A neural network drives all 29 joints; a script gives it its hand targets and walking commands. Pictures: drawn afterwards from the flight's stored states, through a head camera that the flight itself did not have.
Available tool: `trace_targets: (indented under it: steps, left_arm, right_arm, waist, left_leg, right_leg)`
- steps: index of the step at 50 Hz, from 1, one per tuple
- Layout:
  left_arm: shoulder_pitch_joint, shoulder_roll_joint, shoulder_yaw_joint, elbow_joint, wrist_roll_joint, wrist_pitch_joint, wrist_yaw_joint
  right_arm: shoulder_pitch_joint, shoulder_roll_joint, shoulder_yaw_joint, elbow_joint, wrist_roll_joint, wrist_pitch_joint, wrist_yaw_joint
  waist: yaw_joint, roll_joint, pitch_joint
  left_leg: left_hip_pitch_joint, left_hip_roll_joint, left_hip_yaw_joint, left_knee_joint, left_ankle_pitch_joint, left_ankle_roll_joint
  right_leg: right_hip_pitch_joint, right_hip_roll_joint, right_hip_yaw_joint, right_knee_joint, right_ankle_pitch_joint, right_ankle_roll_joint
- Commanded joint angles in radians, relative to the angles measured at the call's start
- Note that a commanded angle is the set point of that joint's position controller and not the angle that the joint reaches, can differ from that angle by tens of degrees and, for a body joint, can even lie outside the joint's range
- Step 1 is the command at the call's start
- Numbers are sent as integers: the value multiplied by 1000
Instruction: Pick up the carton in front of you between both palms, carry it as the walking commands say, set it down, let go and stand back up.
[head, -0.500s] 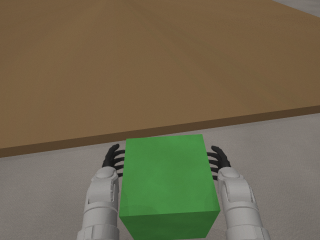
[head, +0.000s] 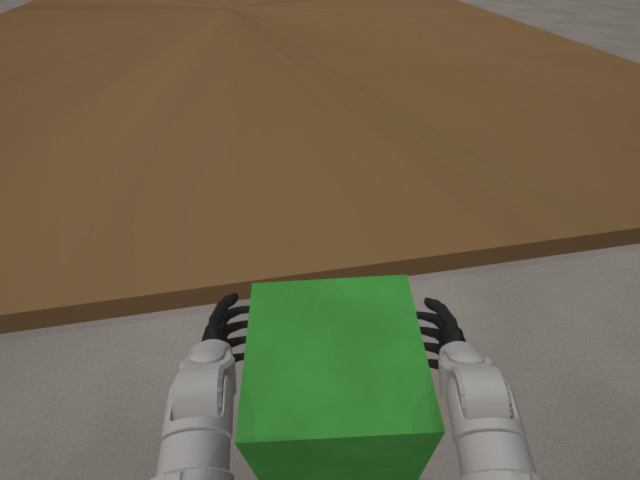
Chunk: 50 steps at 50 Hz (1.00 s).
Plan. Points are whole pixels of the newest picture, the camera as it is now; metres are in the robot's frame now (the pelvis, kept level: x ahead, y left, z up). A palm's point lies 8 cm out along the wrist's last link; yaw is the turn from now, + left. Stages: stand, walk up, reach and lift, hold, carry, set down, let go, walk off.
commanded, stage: hold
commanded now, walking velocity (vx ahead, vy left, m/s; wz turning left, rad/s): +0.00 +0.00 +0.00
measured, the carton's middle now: (335, 389) +0.28 +0.00 -0.04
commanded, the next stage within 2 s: carry in 1.00 s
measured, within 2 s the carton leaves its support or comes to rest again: neither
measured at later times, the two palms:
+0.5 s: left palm (217, 353) +0.28 +0.15 +0.06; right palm (452, 353) +0.28 -0.15 +0.05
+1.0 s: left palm (217, 352) +0.29 +0.15 +0.05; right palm (451, 355) +0.28 -0.15 +0.05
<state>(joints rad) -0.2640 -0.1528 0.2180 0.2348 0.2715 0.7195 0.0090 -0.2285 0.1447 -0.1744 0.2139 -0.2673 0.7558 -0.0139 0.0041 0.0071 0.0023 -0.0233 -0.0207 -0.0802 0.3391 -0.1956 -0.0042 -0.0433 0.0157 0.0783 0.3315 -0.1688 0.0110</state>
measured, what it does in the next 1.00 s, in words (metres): stands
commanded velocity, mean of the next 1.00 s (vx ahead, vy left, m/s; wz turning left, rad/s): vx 0.02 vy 0.00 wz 0.00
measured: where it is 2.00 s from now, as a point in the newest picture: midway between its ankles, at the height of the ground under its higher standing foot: outside the picture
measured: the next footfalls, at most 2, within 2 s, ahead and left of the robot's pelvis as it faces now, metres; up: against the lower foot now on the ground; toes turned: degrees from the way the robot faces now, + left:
right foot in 1.48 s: +0.24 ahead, -0.09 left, +0.00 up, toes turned -8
left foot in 1.90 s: +0.55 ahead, +0.16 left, +0.00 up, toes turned +16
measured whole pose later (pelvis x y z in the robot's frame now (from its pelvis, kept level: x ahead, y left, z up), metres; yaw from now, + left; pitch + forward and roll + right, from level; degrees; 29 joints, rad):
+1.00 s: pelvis +0.00 +0.00 +0.00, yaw +0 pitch -7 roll +0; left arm -0.29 -0.16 0.23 0.25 0.29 0.75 0.00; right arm -0.25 0.15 -0.19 0.23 -0.28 0.79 -0.01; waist 0.00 0.01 0.00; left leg -0.03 -0.02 -0.08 0.35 -0.20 -0.01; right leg -0.05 0.02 0.08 0.34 -0.17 0.01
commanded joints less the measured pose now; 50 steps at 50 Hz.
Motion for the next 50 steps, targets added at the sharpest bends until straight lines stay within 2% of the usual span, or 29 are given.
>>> trace_targets:
  steps: [1,5,17,24,37,49,50]
  left_arm:
    - [-367,-917,-483,23,-225,19,-247]
    - [-433,-930,-471,40,-225,20,-260]
    - [-541,-948,-447,106,-212,0,-281]
    - [-534,-945,-444,104,-208,-1,-284]
    - [-444,-940,-468,43,-223,11,-271]
    - [-414,-936,-482,12,-231,18,-260]
    - [-452,-948,-513,22,-253,22,-261]
  right_arm:
    - [-493,885,484,-70,248,-29,244]
    - [-554,901,467,-49,243,-27,253]
    - [-656,945,453,20,237,-41,262]
    - [-643,949,447,23,234,-42,259]
    - [-559,929,469,-44,248,-34,251]
    - [-538,911,484,-79,254,-30,250]
    - [-569,923,508,-67,271,-27,251]
  waist:
    - [0,1,-166]
    - [-3,-1,-142]
    - [3,-7,-179]
    - [0,-8,-189]
    - [-1,-2,-210]
    - [1,3,-199]
    - [-1,-28,-193]
  left_leg:
    - [-7,-65,0,-54,190,-11]
    - [-36,-62,7,-55,95,-5]
    - [-63,-61,17,-44,11,7]
    - [-49,-62,18,-46,49,6]
    - [-4,-67,8,-49,187,-6]
    - [4,-65,3,-50,196,-9]
    - [-144,112,10,29,7,8]
  right_leg:
    - [72,77,-5,-34,147,-7]
    - [53,73,-12,-36,63,-9]
    - [57,64,-12,-26,0,-5]
    - [72,63,-12,-29,44,-5]
    - [103,71,-7,-30,167,-4]
    - [91,77,-7,-30,157,-5]
    - [-30,-105,-29,39,-31,-8]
